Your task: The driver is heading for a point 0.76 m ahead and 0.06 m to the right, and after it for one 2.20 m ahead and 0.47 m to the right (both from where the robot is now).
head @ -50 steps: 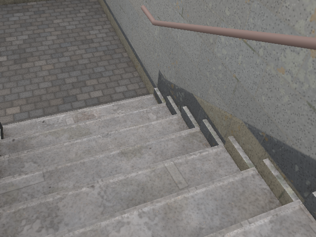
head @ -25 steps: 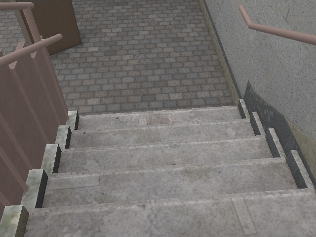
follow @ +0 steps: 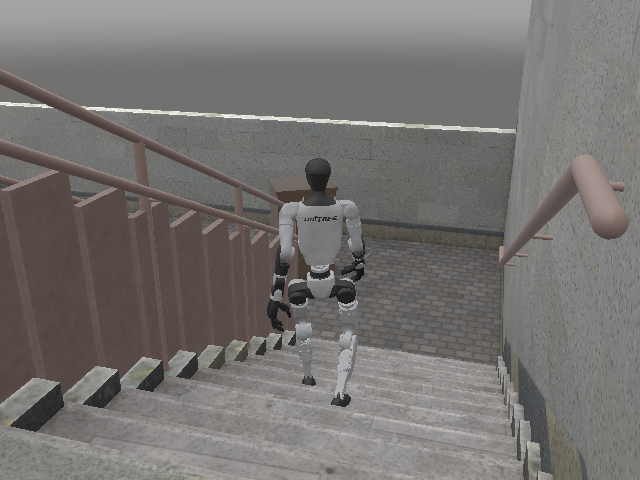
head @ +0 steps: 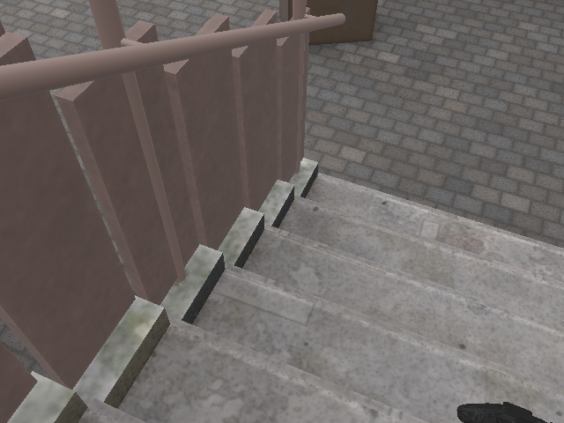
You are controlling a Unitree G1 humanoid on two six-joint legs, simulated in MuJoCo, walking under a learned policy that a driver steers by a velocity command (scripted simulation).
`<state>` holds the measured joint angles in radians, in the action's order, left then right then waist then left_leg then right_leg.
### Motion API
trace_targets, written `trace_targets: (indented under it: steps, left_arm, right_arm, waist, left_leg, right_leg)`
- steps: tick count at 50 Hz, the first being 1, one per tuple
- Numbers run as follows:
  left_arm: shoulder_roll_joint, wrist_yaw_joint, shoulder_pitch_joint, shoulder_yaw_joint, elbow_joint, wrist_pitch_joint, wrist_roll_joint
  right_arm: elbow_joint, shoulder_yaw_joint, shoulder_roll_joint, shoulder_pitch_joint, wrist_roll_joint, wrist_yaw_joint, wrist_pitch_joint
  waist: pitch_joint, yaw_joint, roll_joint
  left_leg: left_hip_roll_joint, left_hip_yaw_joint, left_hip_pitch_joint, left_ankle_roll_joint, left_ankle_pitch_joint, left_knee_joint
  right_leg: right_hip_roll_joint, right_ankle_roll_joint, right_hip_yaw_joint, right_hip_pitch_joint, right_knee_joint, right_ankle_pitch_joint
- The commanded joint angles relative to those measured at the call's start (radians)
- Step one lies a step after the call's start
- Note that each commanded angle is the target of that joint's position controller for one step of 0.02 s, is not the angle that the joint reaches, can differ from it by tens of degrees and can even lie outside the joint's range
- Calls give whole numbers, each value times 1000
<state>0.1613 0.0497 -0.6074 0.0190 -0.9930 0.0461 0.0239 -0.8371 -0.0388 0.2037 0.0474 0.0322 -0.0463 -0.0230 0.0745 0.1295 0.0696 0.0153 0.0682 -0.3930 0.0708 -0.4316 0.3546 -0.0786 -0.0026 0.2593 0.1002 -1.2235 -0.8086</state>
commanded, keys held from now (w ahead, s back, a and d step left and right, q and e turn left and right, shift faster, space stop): no key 1.00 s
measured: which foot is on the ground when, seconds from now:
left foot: down 0.00-1.00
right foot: down 0.00-0.00, up 0.02-0.46, down 0.48-1.00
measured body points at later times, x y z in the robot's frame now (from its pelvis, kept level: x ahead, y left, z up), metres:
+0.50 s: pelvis +0.07 -0.03 -0.04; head +0.05 -0.02 +0.41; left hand +0.13 +0.22 -0.17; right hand +0.17 -0.25 -0.17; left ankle +0.14 +0.06 -0.77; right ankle +0.07 -0.14 -0.77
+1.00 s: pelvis +0.11 -0.07 -0.02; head +0.11 -0.08 +0.43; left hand +0.11 +0.15 -0.17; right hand +0.18 -0.30 -0.19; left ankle +0.14 +0.06 -0.77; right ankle +0.07 -0.14 -0.77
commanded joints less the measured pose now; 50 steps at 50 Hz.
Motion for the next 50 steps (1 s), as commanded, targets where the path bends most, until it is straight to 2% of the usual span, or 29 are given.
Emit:
trace_targets:
  steps: [1,2,3,4,5,6,7,8,9,10,12,14,16,17,19,20,22,23,24,25,26,27,28,29,30,35,36,41,50]
  left_arm:
    - [101,15,-92,39,30,-19,-50]
    - [95,25,-62,13,107,-19,-80]
    - [148,30,31,20,129,-30,-56]
    - [138,22,45,15,142,-48,-19]
    - [94,14,85,-1,145,-61,11]
    - [125,16,146,6,151,-84,42]
    - [119,18,144,4,148,-102,32]
    - [89,21,164,0,141,-117,29]
    - [48,15,207,-13,175,-125,18]
    - [77,4,217,-1,165,-126,11]
    - [83,-11,230,4,156,-131,12]
    - [89,-21,258,3,139,-148,12]
    - [98,-32,332,2,150,-155,8]
    - [106,-37,355,3,153,-156,6]
    - [112,-44,382,0,152,-143,-3]
    - [109,-46,373,-1,147,-133,-10]
    - [96,-43,319,-4,117,-113,-22]
    - [88,-35,293,-6,108,-102,-24]
    - [112,-29,261,-2,98,-87,-11]
    - [150,-30,285,3,95,-74,-11]
    - [88,-38,317,-17,99,-59,-7]
    - [79,-41,339,-25,103,-42,-5]
    - [84,-42,350,-29,105,-29,0]
    - [108,-41,354,-23,98,-23,-3]
    - [115,-45,331,-22,85,-18,-4]
    - [98,-41,293,-31,57,-7,-3]
    - [104,-38,288,-30,56,-7,-1]
    - [97,-35,251,-36,29,-9,-4]
    - [95,-28,230,-35,-14,-19,-13]
  right_arm:
    - [-118,-73,243,-459,49,16,-10]
    - [-92,-76,274,-477,-14,16,-7]
    - [-51,-58,206,-441,-48,35,11]
    - [-32,-34,151,-360,-62,57,25]
    - [-32,-27,136,-295,-52,80,26]
    - [-17,-14,110,-282,-52,87,21]
    - [-21,12,77,-236,-30,80,5]
    - [-28,15,99,-227,-14,71,-9]
    - [-24,23,106,-203,-21,76,-23]
    - [-28,29,101,-199,-25,72,-26]
    - [-42,46,87,-235,-32,73,-22]
    - [-38,48,78,-245,-30,66,-13]
    - [-21,47,87,-248,-24,64,5]
    - [-19,47,89,-263,-22,61,13]
    - [-8,38,114,-285,-13,58,32]
    - [-6,35,122,-296,-7,58,39]
    - [-4,34,128,-305,-10,66,55]
    - [-25,35,115,-335,-16,74,60]
    - [-36,35,101,-373,-27,74,59]
    - [-25,40,73,-378,-50,59,46]
    - [-49,35,90,-327,-48,61,42]
    - [-52,31,87,-292,-43,60,39]
    - [-72,36,63,-297,-45,58,38]
    - [-84,37,61,-299,-37,56,40]
    - [-100,38,66,-310,-37,56,45]
    - [-156,44,77,-286,-37,63,47]
    - [-168,44,78,-281,-30,62,44]
    - [-224,51,65,-276,-45,66,37]
    - [-282,57,55,-269,-48,78,38]
  waist:
    - [-236,-167,132]
    - [-501,-211,96]
    - [-525,-244,-35]
    - [-420,-184,-60]
    - [-350,-151,-3]
    - [-281,-149,-57]
    - [-220,-99,-115]
    - [-159,-88,-83]
    - [-127,-58,-92]
    - [-151,-50,-84]
    - [-184,-57,-12]
    - [-179,-73,33]
    - [-109,-101,67]
    - [-80,-115,86]
    - [-29,-146,117]
    - [-23,-153,109]
    - [-4,-139,38]
    - [32,-123,7]
    - [18,-138,-44]
    - [-25,-161,-149]
    - [-17,-137,-123]
    - [-13,-140,-119]
    - [-28,-153,-121]
    - [-33,-164,-147]
    - [-35,-161,-151]
    - [-23,-149,-115]
    - [-31,-148,-96]
    - [-40,-142,-82]
    - [-49,-136,-90]
  left_leg:
    - [215,-143,890,119,-871,275]
    - [417,-363,1126,268,-1038,434]
    - [430,-402,1006,296,-743,297]
    - [389,-385,813,298,-343,205]
    - [413,-454,601,341,94,74]
    - [402,-471,378,329,202,12]
    - [332,-391,169,277,279,0]
    - [293,-374,15,261,215,-3]
    - [237,-331,-85,233,283,-11]
    - [206,-312,-97,208,305,-9]
    - [175,-315,-54,159,413,5]
    - [144,-314,-64,95,657,-34]
    - [136,-356,-74,48,922,-102]
    - [140,-371,-92,31,983,-135]
    - [144,-374,-115,39,993,-178]
    - [147,-385,-109,59,1004,-183]
    - [143,-408,-92,72,1026,-175]
    - [130,-406,-96,43,1010,-152]
    - [114,-384,-117,4,923,-94]
    - [49,-282,-60,-34,780,-78]
    - [16,-234,56,-55,676,-67]
    - [21,-227,164,-55,604,-45]
    - [24,-214,241,-47,561,-19]
    - [31,-210,278,-40,549,-9]
    - [43,-216,282,-33,552,-6]
    - [66,-221,259,-40,520,-24]
    - [65,-218,250,-38,506,-24]
    - [72,-212,242,-46,471,-30]
    - [80,-193,225,-55,444,-21]
  right_leg:
    - [60,-31,-53,618,-751,-168]
    - [35,-7,-208,830,-884,-190]
    - [0,3,-234,863,-823,-99]
    - [-18,9,-257,864,-700,33]
    - [-1,9,-264,855,-700,90]
    - [-3,11,-265,744,-670,160]
    - [-10,20,-304,641,-491,396]
    - [24,28,-285,580,-491,432]
    - [21,50,-306,551,-335,559]
    - [28,46,-318,482,-214,608]
    - [49,52,-324,463,-85,619]
    - [61,51,-313,391,44,633]
    - [64,48,-306,368,211,599]
    - [71,45,-297,325,278,560]
    - [90,24,-262,219,399,459]
    - [99,7,-250,172,452,414]
    - [112,-38,-231,71,657,415]
    - [85,-58,-262,38,841,443]
    - [24,-71,-337,-52,890,481]
    - [-59,-109,-460,-8,863,461]
    - [-67,-106,-488,125,933,364]
    - [-59,-80,-482,199,967,360]
    - [-62,-61,-482,231,990,399]
    - [-46,-49,-467,242,993,411]
    - [-40,-48,-455,231,995,417]
    - [-36,-52,-447,175,997,516]
    - [-43,-50,-447,150,991,567]
    - [-42,-45,-431,87,979,710]
    - [-43,-40,-412,6,967,925]
Velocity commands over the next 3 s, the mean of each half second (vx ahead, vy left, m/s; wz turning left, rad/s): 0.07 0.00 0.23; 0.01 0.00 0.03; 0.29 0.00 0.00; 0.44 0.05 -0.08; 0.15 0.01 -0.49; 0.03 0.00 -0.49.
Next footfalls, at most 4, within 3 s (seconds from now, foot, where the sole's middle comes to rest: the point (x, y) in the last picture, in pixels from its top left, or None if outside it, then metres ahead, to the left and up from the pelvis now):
0.48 right None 0.11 -0.13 -0.81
1.44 left None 0.31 0.09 -0.81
1.80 right None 0.52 0.00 -0.96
2.12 left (249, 355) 0.70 0.22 -0.96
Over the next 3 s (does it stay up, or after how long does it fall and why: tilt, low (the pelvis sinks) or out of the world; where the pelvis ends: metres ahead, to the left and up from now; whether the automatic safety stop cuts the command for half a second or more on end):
stays up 0.76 0.07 -0.36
